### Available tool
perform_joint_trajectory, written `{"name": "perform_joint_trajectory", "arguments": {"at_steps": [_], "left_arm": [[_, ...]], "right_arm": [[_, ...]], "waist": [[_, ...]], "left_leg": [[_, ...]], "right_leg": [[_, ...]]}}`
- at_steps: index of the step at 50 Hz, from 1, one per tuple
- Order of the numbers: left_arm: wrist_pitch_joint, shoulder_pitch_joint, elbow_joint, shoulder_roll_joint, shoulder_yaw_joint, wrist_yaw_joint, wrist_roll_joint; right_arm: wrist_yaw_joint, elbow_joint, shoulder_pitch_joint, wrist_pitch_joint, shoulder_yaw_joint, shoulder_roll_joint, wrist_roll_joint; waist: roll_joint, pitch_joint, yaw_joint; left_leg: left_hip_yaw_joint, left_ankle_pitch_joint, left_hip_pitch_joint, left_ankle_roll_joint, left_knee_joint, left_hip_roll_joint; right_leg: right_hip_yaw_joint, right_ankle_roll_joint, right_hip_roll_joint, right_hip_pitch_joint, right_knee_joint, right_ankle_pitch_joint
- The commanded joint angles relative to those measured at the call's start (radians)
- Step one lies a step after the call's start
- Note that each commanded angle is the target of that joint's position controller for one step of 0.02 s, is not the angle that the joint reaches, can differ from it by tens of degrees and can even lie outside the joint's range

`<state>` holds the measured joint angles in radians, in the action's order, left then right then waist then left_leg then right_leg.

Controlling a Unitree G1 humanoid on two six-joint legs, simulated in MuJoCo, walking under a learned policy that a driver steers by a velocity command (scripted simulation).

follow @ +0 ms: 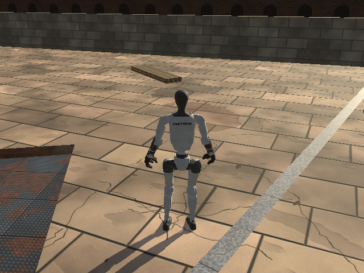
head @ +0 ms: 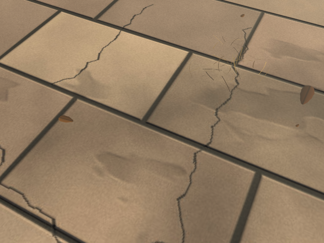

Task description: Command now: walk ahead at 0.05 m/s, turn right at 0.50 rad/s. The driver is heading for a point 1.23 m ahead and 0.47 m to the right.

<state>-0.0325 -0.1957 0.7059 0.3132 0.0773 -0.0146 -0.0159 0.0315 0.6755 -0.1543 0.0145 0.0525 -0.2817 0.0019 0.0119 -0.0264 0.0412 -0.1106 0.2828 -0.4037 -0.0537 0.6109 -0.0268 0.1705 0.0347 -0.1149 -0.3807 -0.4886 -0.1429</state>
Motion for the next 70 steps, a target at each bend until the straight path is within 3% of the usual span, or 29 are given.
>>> {"name": "perform_joint_trajectory", "arguments": {"at_steps": [1, 2, 3, 4, 5, 7, 14, 18, 21, 22, 23, 24, 25, 27, 30, 35, 42, 44, 45, 46, 47, 48, 49, 51, 56, 60, 62, 64, 70], "left_arm": [[-0.002, 0.039, -0.085, 0.123, 0.029, -0.01, -0.01], [-0.001, 0.004, -0.092, 0.068, 0.013, -0.007, -0.001], [0.01, 0.019, -0.13, 0.071, 0.017, -0.005, -0.008], [0.019, -0.011, -0.109, 0.154, 0.041, -0.003, 0.009], [0.013, -0.037, -0.083, 0.18, 0.056, 0.0, 0.0], [-0.014, -0.066, -0.057, 0.145, 0.054, -0.008, 0.0], [-0.02, 0.07, -0.149, 0.055, 0.017, 0.02, -0.007], [-0.027, 0.061, -0.166, 0.08, 0.026, 0.035, -0.007], [-0.03, -0.024, -0.143, 0.084, 0.041, 0.039, -0.004], [-0.027, -0.062, -0.14, 0.134, 0.058, 0.028, -0.003], [-0.021, -0.084, -0.164, 0.273, 0.086, 0.01, 0.006], [0.002, -0.099, -0.174, 0.249, 0.073, 0.021, 0.042], [0.02, -0.075, -0.165, 0.219, 0.063, 0.026, 0.047], [0.026, 0.02, -0.163, 0.16, 0.045, 0.014, 0.009], [0.014, 0.056, -0.168, 0.147, 0.033, -0.003, 0.01], [0.007, 0.033, -0.159, 0.169, 0.041, -0.017, 0.006], [-0.005, 0.058, -0.161, 0.166, 0.039, -0.003, 0.006], [-0.01, 0.081, -0.159, 0.147, 0.029, -0.005, -0.003], [-0.009, 0.064, -0.153, 0.126, 0.021, -0.008, -0.003], [-0.004, 0.02, -0.151, 0.081, 0.006, -0.008, 0.015], [0.005, -0.013, -0.156, 0.076, 0.007, -0.008, 0.012], [0.011, 0.012, -0.152, 0.138, 0.024, -0.013, 0.025], [0.01, 0.021, -0.141, 0.181, 0.043, -0.014, 0.014], [-0.005, 0.006, -0.111, 0.145, 0.043, -0.019, 0.011], [-0.004, 0.044, -0.104, 0.017, -0.004, -0.006, 0.009], [0.0, -0.008, -0.067, 0.055, 0.004, -0.001, 0.014], [-0.002, 0.001, -0.064, 0.153, 0.021, -0.009, 0.029], [0.006, 0.02, -0.065, 0.054, -0.002, 0.004, 0.036], [0.034, -0.011, -0.035, 0.043, -0.014, -0.003, 0.031]], "right_arm": [[-0.006, -0.047, -0.086, 0.032, 0.044, -0.122, 0.001], [0.002, -0.059, -0.102, 0.028, 0.059, -0.188, -0.02], [-0.002, -0.051, -0.074, 0.015, 0.074, -0.243, -0.057], [-0.002, -0.074, -0.044, 0.018, 0.062, -0.189, -0.058], [0.001, -0.086, -0.002, 0.019, 0.047, -0.14, -0.044], [0.004, -0.093, 0.045, 0.017, 0.039, -0.112, -0.015], [0.014, -0.066, -0.012, -0.015, 0.063, -0.168, -0.017], [-0.003, -0.054, -0.005, -0.015, 0.076, -0.197, 0.003], [-0.006, -0.036, 0.004, -0.008, 0.075, -0.179, 0.032], [-0.01, -0.016, -0.052, -0.004, 0.066, -0.14, 0.017], [-0.017, -0.065, -0.047, -0.001, 0.036, -0.064, -0.047], [-0.007, -0.09, 0.058, 0.003, 0.047, -0.108, -0.033], [-0.001, -0.089, 0.088, -0.002, 0.057, -0.142, -0.008], [0.015, -0.061, 0.065, -0.012, 0.065, -0.147, -0.01], [0.012, -0.045, 0.018, -0.012, 0.065, -0.131, -0.012], [0.003, -0.052, 0.062, -0.006, 0.049, -0.098, -0.006], [-0.023, -0.052, 0.046, 0.014, 0.052, -0.111, 0.007], [-0.033, -0.042, 0.006, 0.023, 0.049, -0.095, 0.004], [-0.034, -0.04, -0.006, 0.026, 0.05, -0.103, -0.006], [-0.029, -0.056, -0.011, 0.026, 0.056, -0.157, -0.027], [-0.027, -0.053, 0.031, 0.019, 0.061, -0.204, -0.046], [-0.027, -0.06, 0.033, 0.023, 0.049, -0.148, -0.046], [-0.025, -0.06, 0.04, 0.025, 0.043, -0.136, -0.035], [-0.02, -0.054, 0.065, 0.025, 0.039, -0.129, -0.008], [-0.022, -0.03, 0.048, 0.0, 0.028, -0.107, -0.009], [-0.027, -0.002, -0.014, -0.003, 0.018, -0.105, 0.007], [-0.039, 0.0, -0.064, 0.025, 0.005, -0.072, -0.023], [-0.039, 0.007, 0.019, 0.027, 0.002, -0.084, -0.028], [-0.018, 0.041, -0.003, 0.006, 0.003, -0.072, -0.014]], "waist": [[0.128, 0.138, -0.064], [-0.024, 0.169, -0.045], [-0.307, 0.1, -0.016], [-0.237, 0.106, -0.025], [-0.167, 0.101, -0.01], [-0.128, 0.077, -0.005], [-0.194, 0.104, -0.082], [-0.214, 0.11, -0.079], [-0.18, 0.115, -0.023], [-0.058, 0.135, -0.023], [0.3, 0.146, -0.053], [0.24, 0.196, 0.034], [0.154, 0.161, 0.029], [0.092, 0.109, -0.021], [0.119, 0.128, -0.054], [0.127, 0.122, -0.027], [0.157, 0.124, -0.017], [0.146, 0.129, -0.052], [0.12, 0.128, -0.057], [-0.015, 0.151, -0.03], [-0.226, 0.095, 0.027], [-0.238, 0.098, -0.018], [-0.193, 0.078, -0.028], [-0.148, 0.057, -0.021], [-0.199, 0.088, -0.055], [-0.163, 0.098, -0.04], [0.067, 0.12, -0.105], [0.059, 0.078, -0.056], [0.054, 0.013, -0.054]], "left_leg": [[0.007, -0.13, 0.211, 0.043, -0.241, 0.041], [-0.153, -0.177, 0.322, 0.121, -0.275, 0.246], [-0.373, -0.34, 0.28, 0.269, -0.326, 0.399], [-0.38, -0.404, 0.259, 0.323, -0.314, 0.439], [-0.279, -0.426, 0.25, 0.293, -0.29, 0.387], [-0.136, -0.441, 0.261, 0.24, -0.262, 0.303], [0.021, -0.488, 0.33, 0.27, -0.257, 0.304], [0.048, -0.48, 0.311, 0.262, -0.231, 0.337], [0.115, -0.391, 0.243, 0.176, -0.107, 0.307], [0.194, -0.239, 0.116, 0.094, 0.036, 0.253], [0.269, 0.336, -0.209, -0.019, 0.367, 0.111], [0.098, 0.432, -0.29, -0.033, 0.547, 0.043], [0.055, 0.364, -0.298, -0.021, 0.609, 0.062], [0.037, 0.209, -0.3, -0.013, 0.56, 0.081], [0.047, 0.093, -0.21, -0.03, 0.536, 0.045], [0.03, 0.05, -0.158, -0.04, 0.278, 0.018], [0.032, 0.076, 0.013, -0.01, 0.043, -0.004], [0.053, -0.053, 0.128, 0.015, -0.147, -0.001], [0.032, -0.174, 0.213, 0.037, -0.238, 0.035], [-0.111, -0.311, 0.307, 0.092, -0.269, 0.193], [-0.272, -0.466, 0.28, 0.235, -0.284, 0.322], [-0.357, -0.436, 0.227, 0.343, -0.311, 0.401], [-0.322, -0.394, 0.225, 0.343, -0.309, 0.375], [-0.22, -0.341, 0.241, 0.282, -0.287, 0.298], [-0.075, -0.456, 0.27, 0.248, -0.235, 0.202], [-0.084, -0.387, 0.227, 0.19, -0.202, 0.187], [0.031, -0.157, 0.158, 0.077, -0.178, 0.084], [0.068, -0.096, 0.212, 0.024, -0.152, 0.058], [0.063, -0.146, 0.21, 0.027, -0.14, 0.063]], "right_leg": [[0.277, 0.099, 0.184, 0.059, 0.06, -0.034], [0.181, 0.042, 0.113, -0.045, -0.114, -0.258], [-0.034, -0.011, -0.028, -0.229, -0.304, -0.448], [-0.026, -0.053, 0.042, -0.239, -0.527, -0.463], [-0.028, -0.072, 0.052, -0.238, -0.617, -0.409], [-0.052, -0.115, 0.071, -0.267, -0.717, -0.314], [-0.165, -0.143, 0.136, -0.174, -0.434, -0.253], [-0.224, -0.099, 0.126, -0.048, -0.254, -0.237], [-0.252, -0.022, 0.086, 0.143, 0.034, -0.032], [-0.14, 0.021, 0.14, 0.304, 0.099, 0.176], [0.255, 0.166, 0.436, 0.483, 0.076, 0.621], [0.351, 0.331, 0.52, 0.405, 0.101, 0.628], [0.27, 0.308, 0.463, 0.364, 0.12, 0.519], [0.169, 0.208, 0.362, 0.315, 0.122, 0.374], [0.131, 0.197, 0.311, 0.251, 0.131, 0.378], [0.188, 0.192, 0.289, 0.256, 0.124, 0.21], [0.311, 0.186, 0.282, 0.214, 0.079, 0.198], [0.305, 0.149, 0.249, 0.192, 0.039, 0.208], [0.288, 0.106, 0.218, 0.151, 0.018, 0.126], [0.207, 0.045, 0.15, 0.076, -0.095, -0.068], [0.038, -0.015, 0.006, -0.044, -0.202, -0.345], [0.009, -0.068, 0.039, -0.052, -0.37, -0.485], [0.008, -0.089, 0.05, -0.076, -0.495, -0.469], [0.016, -0.122, 0.06, -0.112, -0.575, -0.397], [-0.115, -0.143, 0.107, 0.041, -0.237, -0.329], [-0.124, -0.089, 0.108, 0.263, 0.161, 0.025], [-0.016, -0.003, 0.217, 0.305, 0.052, 0.173], [-0.015, 0.019, 0.196, 0.192, 0.081, -0.026], [-0.025, -0.01, 0.174, 0.132, 0.085, -0.032]]}}
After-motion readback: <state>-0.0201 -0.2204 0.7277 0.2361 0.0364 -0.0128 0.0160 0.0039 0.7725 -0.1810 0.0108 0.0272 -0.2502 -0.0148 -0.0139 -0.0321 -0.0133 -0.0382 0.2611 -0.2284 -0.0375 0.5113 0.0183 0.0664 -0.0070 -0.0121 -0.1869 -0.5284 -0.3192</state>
